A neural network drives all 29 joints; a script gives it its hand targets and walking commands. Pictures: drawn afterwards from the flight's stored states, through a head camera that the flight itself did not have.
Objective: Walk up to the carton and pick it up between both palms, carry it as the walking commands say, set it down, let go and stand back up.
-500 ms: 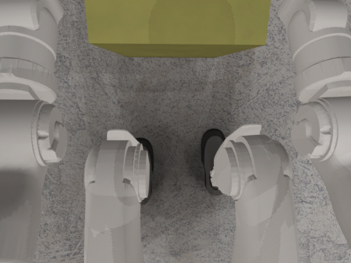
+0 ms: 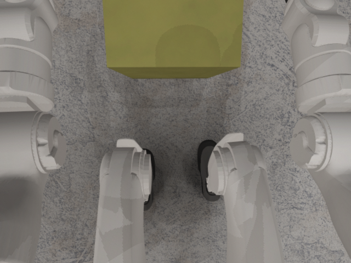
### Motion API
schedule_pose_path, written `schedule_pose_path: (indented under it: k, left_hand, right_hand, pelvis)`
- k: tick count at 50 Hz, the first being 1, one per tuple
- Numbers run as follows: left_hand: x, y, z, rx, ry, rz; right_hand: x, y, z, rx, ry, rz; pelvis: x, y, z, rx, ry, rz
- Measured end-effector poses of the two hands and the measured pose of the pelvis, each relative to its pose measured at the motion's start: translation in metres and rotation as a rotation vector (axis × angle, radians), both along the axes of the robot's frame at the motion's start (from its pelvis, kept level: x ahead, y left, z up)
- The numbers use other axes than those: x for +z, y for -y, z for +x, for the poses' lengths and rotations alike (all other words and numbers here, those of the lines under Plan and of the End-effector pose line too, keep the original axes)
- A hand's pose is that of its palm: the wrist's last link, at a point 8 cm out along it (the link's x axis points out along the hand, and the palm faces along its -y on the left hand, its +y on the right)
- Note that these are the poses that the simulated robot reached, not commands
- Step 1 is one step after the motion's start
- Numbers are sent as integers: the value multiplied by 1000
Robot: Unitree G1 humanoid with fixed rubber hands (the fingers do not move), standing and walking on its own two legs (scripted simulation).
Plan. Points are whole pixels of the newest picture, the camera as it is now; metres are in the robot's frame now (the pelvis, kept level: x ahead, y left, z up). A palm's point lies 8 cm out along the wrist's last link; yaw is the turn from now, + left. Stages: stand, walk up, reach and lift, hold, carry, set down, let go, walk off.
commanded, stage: set down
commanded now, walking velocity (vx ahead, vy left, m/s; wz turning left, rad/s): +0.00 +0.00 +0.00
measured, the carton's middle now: (171, 8) +0.59 +0.00 -0.28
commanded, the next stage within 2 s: let go in 0.92 s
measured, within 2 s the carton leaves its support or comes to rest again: neither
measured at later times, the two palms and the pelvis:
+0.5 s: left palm out of the picture +0.58 +0.22 +0.04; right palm out of the picture +0.57 -0.20 +0.04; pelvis +0.01 +0.00 +0.14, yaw +0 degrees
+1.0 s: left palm out of the picture +0.58 +0.22 +0.16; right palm out of the picture +0.56 -0.20 +0.15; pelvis +0.04 +0.00 +0.26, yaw +0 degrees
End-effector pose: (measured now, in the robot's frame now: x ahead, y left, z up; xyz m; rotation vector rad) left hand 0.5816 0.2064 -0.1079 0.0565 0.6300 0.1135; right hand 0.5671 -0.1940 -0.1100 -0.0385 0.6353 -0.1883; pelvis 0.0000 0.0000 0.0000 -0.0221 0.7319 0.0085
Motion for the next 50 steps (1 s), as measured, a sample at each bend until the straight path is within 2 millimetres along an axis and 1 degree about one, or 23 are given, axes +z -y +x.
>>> schedule_pose_path:
  k: [6, 15, 25, 33, 40, 42, 45, 47, 50]
  left_hand:
    - [40, -3, -2, -1, -3, 2]
    - [92, -7, -2, -4, -1, -1]
    - [150, -13, -1, -11, 3, -6]
    - [201, -18, -1, -20, 4, -7]
    - [246, -17, 0, -34, 7, -7]
    - [256, -16, -1, -39, 1, -5]
    - [265, -14, -3, -44, -11, -1]
    - [267, -12, -3, -46, -19, 1]
    - [265, -10, -6, -46, -30, 7]
  right_hand:
    - [37, 2, -2, -1, 2, 4]
    - [86, 4, -3, -3, 3, 10]
    - [147, 6, -2, -2, 7, 13]
    - [199, 9, -2, 3, 11, 16]
    - [242, 10, -3, 6, 19, 21]
    - [251, 11, -4, 7, 16, 22]
    - [260, 11, -5, 9, 6, 20]
    - [262, 10, -6, 13, -1, 17]
    - [261, 10, -8, 21, -14, 8]
  pelvis:
    - [35, 0, 2, -3, -56, 7]
    - [82, 1, 5, -4, -93, 12]
    - [136, 0, 12, -5, -104, 12]
    - [184, -1, 21, -5, -94, 13]
    - [224, -2, 30, -7, -78, 16]
    - [234, -2, 32, -8, -73, 16]
    - [245, -1, 36, -11, -70, 16]
    - [250, -1, 38, -12, -69, 16]
    - [256, 0, 40, -14, -68, 15]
